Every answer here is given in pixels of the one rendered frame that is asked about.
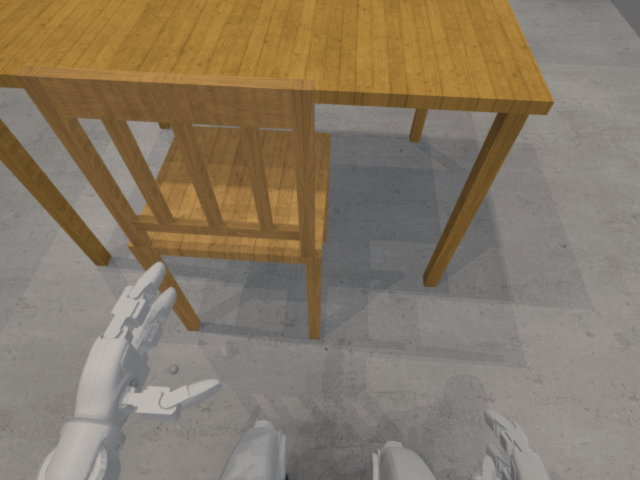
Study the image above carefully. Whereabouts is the table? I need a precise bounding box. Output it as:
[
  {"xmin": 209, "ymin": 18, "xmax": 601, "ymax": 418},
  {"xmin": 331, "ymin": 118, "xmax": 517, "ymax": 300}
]
[{"xmin": 0, "ymin": 0, "xmax": 554, "ymax": 287}]

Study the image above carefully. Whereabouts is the robot left forearm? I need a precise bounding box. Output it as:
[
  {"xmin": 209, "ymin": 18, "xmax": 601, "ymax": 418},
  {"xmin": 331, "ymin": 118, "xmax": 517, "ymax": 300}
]
[{"xmin": 36, "ymin": 418, "xmax": 126, "ymax": 480}]

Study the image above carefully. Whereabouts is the chair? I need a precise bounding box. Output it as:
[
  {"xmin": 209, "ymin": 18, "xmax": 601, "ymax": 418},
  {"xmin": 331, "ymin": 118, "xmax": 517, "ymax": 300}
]
[{"xmin": 15, "ymin": 66, "xmax": 331, "ymax": 340}]

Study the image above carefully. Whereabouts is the robot left hand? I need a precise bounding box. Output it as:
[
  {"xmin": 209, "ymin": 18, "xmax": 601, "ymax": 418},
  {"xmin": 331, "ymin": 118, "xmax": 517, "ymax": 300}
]
[{"xmin": 74, "ymin": 261, "xmax": 222, "ymax": 428}]

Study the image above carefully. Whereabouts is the left robot shin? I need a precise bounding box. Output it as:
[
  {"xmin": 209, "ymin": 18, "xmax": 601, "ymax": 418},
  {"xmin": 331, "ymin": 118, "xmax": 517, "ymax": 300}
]
[{"xmin": 254, "ymin": 421, "xmax": 274, "ymax": 429}]

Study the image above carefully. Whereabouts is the right robot thigh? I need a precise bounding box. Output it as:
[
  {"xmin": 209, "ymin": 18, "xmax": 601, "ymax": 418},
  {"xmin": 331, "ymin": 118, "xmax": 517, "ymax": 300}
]
[{"xmin": 369, "ymin": 447, "xmax": 436, "ymax": 480}]

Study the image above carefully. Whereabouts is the robot right hand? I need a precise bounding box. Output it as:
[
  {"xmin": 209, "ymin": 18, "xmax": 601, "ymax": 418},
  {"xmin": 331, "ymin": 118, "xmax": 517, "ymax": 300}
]
[{"xmin": 476, "ymin": 409, "xmax": 550, "ymax": 480}]

